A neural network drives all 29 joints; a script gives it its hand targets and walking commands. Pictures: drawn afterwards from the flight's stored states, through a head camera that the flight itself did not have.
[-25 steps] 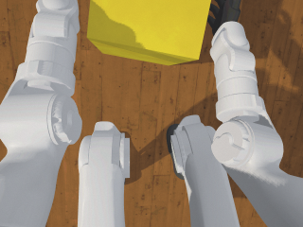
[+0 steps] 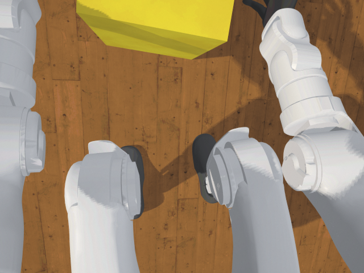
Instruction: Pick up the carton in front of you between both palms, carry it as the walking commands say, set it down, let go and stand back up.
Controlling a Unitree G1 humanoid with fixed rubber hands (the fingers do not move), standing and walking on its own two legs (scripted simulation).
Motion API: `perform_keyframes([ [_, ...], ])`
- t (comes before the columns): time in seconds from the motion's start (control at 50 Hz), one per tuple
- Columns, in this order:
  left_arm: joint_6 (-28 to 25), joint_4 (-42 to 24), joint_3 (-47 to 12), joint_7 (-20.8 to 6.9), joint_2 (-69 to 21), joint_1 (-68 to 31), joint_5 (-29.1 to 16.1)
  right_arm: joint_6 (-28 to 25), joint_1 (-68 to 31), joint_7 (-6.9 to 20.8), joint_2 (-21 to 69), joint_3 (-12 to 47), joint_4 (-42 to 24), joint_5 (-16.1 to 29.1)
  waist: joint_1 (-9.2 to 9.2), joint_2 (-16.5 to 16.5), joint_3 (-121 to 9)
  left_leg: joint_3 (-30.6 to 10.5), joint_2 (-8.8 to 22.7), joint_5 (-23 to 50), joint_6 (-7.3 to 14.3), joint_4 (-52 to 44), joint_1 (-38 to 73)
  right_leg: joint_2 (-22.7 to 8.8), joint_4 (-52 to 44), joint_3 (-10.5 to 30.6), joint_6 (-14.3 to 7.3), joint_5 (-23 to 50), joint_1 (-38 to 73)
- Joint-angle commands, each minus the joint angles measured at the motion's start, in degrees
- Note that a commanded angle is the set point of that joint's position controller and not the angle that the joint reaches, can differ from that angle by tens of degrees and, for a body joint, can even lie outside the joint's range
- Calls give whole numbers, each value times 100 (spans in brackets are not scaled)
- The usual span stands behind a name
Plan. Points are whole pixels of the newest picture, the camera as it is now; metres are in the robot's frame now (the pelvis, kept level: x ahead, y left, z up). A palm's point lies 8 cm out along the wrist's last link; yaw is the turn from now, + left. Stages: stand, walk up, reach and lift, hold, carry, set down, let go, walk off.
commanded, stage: set down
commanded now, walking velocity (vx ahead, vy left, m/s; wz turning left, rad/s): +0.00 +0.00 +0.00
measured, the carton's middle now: out of the picture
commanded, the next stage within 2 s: let go in 0.92 s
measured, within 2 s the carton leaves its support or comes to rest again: neither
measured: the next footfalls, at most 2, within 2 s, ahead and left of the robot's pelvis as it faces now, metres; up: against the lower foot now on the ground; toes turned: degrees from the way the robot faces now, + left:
none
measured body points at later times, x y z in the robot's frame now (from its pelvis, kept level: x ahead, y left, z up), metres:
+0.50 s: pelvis +0.02 +0.00 +0.13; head +0.35 +0.04 +0.42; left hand +0.59 +0.23 +0.01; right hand +0.53 -0.17 +0.01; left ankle +0.11 +0.11 -0.33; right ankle +0.13 -0.12 -0.33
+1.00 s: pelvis +0.04 +0.01 +0.27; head +0.35 +0.04 +0.59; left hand +0.59 +0.23 +0.16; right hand +0.53 -0.17 +0.16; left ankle +0.11 +0.11 -0.33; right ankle +0.13 -0.12 -0.33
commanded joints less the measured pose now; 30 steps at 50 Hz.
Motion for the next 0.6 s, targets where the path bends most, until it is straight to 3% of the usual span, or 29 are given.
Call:
perform_keyframes([
  [0.0,286,-883,257,-66,761,-1894,95,245,-1109,-352,-503,-270,-1273,-315,-255,1349,-8852,-23,127,1297,-99,-1681,4998,-76,-1341,-486,-22,1351,3837],
  [0.06,478,-801,553,-157,637,-1638,341,437,-942,-429,-361,-510,-1580,-687,-334,1281,-8308,21,29,1060,-63,-2036,4623,8,-1747,-492,-50,1154,3763],
  [0.12,469,-500,900,-272,374,-1278,668,474,-600,-342,-29,-708,-1366,-1041,-252,1169,-7262,-17,-13,1047,-48,-2379,3881,30,-2066,-429,-7,1161,3366],
  [0.18,335,-388,1136,-346,132,-875,874,378,-287,-177,312,-737,-1314,-1201,-174,1043,-7003,-60,-41,1489,-59,-2639,3663,25,-2261,-363,64,1583,3234],
  [0.3,220,-710,1431,-298,311,-695,1118,307,56,-56,331,-776,-1765,-1256,-119,1140,-7896,-58,-95,2273,-131,-3098,4522,55,-2732,-373,148,2134,3473],
  [0.42,462,-1528,1312,-355,393,-763,1052,552,272,-110,152,-713,-2543,-1128,-236,1443,-8934,12,-151,2501,-185,-3749,5840,100,-3475,-446,113,2091,3967],
  [0.58,704,-1649,1354,-506,271,-597,1136,793,486,1,200,-762,-2685,-1098,-273,1635,-8596,-38,-153,2567,-224,-4712,6771,30,-4441,-440,108,1887,4058],
])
